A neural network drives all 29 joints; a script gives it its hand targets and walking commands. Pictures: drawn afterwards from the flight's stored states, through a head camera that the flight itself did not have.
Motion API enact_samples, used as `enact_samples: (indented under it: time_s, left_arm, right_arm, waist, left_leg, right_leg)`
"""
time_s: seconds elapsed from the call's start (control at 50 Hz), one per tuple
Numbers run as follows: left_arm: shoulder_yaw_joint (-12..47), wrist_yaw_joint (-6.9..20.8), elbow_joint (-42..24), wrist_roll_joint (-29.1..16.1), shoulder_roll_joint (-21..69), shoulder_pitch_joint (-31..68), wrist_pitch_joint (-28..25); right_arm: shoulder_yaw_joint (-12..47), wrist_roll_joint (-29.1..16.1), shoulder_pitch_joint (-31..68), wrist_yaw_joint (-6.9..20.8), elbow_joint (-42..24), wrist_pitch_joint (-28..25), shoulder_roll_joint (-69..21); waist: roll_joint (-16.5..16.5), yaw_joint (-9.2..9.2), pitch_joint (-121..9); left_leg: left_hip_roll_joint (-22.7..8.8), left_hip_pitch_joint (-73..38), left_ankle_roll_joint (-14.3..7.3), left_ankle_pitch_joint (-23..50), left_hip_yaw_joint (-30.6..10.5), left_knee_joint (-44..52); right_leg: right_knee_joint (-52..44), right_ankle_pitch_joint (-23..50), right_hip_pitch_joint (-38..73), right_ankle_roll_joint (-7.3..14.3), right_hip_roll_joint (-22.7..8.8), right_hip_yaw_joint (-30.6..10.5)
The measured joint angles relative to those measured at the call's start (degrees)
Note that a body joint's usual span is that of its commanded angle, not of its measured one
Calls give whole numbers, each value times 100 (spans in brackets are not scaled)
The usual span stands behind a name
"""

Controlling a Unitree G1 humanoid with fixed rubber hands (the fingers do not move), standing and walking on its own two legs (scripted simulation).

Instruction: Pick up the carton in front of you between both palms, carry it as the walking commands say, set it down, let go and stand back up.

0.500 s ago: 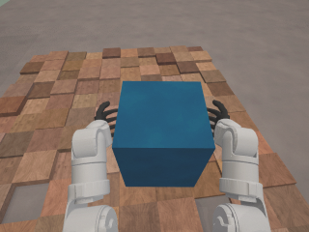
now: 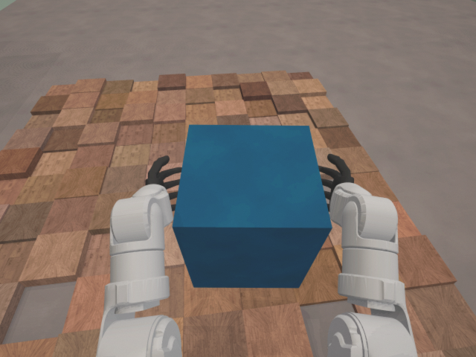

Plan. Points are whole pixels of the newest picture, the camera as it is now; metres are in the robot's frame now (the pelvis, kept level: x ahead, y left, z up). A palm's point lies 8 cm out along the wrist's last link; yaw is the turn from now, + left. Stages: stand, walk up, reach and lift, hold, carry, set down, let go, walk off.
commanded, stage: carry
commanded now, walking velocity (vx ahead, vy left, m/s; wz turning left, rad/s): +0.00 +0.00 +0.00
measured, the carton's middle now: (247, 211) +0.35 +0.00 +0.05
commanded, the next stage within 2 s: none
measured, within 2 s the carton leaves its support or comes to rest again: neither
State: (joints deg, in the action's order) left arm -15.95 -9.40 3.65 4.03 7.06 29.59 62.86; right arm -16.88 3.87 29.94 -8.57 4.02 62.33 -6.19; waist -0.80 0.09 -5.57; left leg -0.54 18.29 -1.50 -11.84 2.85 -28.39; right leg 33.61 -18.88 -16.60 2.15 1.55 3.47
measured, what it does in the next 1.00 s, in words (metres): walks ahead: right foot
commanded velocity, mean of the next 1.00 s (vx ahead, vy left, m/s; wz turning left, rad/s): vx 0.40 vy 0.00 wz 0.00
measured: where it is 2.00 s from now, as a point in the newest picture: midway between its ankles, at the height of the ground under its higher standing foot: (238, 218)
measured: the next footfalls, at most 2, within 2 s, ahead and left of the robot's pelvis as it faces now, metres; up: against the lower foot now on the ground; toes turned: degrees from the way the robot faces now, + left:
right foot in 0.86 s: +0.38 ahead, -0.11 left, +0.02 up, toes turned -6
left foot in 1.38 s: +0.67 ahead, +0.07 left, +0.01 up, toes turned +7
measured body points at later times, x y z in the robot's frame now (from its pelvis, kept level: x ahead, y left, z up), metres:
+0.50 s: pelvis +0.04 +0.01 -0.01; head +0.01 +0.02 +0.44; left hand +0.38 +0.16 +0.14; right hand +0.39 -0.15 +0.15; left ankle +0.03 +0.10 -0.74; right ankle -0.01 -0.09 -0.73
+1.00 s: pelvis +0.27 -0.03 +0.00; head +0.32 -0.04 +0.45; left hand +0.61 +0.13 +0.08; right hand +0.64 -0.17 +0.08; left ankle +0.14 +0.09 -0.62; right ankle +0.34 -0.10 -0.71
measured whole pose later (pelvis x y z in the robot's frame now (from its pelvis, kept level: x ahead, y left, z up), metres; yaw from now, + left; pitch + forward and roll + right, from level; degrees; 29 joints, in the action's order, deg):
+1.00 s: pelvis +0.27 -0.03 +0.00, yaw +2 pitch +4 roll -1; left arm -15.2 -9.5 -2.0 3.9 8.7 27.7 59.9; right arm -17.0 0.9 29.4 -8.7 -0.6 60.3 -5.7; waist -1.4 1.9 1.8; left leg -1.3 25.9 -1.5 -22.1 -1.5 -71.9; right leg 36.0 -12.6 -28.0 5.5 0.4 10.5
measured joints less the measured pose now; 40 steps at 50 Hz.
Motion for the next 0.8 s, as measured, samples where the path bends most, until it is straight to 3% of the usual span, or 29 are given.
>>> enact_samples:
  time_s: [0.26, 0.32, 0.44, 0.5, 0.54, 0.62, 0.72, 0.8]
  left_arm:
    - [4, -1, -1, 0, 0, -2, 6]
    - [22, -6, -78, -23, 2, -44, 30]
    - [133, -147, -339, -164, -29, 120, 116]
    - [178, -222, -403, -217, -89, 254, 223]
    - [141, -241, -440, -277, -203, 307, 330]
    - [-51, -245, -311, -409, -320, 410, 459]
    - [-292, -152, -182, -201, -112, 483, 444]
    - [-333, -40, -213, -8, 28, 333, 281]
  right_arm:
    - [0, 1, -5, 1, -6, 7, 0]
    - [19, -22, -30, -5, -71, 35, -2]
    - [60, -269, 66, -84, -374, 124, 166]
    - [47, -356, 188, -158, -394, 174, 233]
    - [53, -334, 347, -198, -281, 203, 183]
    - [77, -249, 466, -235, -145, 309, 71]
    - [28, -245, 331, -236, -131, 294, 38]
    - [-10, -230, 272, -195, -37, 155, 21]
  waist:
    - [1, 1, -5]
    - [0, -6, -63]
    - [43, 27, -186]
    - [172, 46, -266]
    - [260, -2, -326]
    - [26, -242, -344]
    - [28, -392, -174]
    - [53, -445, -30]
  left_leg:
    - [4, -3, -8, 11, 2, 8]
    - [2, 7, -32, -108, -1, -71]
    - [-1, 117, -117, -793, 7, -519]
    - [87, -26, -117, -646, 113, -434]
    - [197, -129, -135, -597, 212, -385]
    - [153, -268, -222, -851, 116, -285]
    - [76, -861, -128, -843, 1, 351]
    - [16, -1440, 5, -975, -54, 795]
  right_leg:
    - [-9, 9, 4, -3, -5, 1]
    - [14, -451, 54, -19, 0, -2]
    - [139, -592, 72, 63, -9, 8]
    - [313, -712, 97, 59, -126, -57]
    - [684, -688, -22, 38, -257, -123]
    - [2417, -1220, -955, 7, -203, -48]
    - [2908, -506, -2079, -123, -347, 126]
    - [1644, 173, -2347, -123, -443, 250]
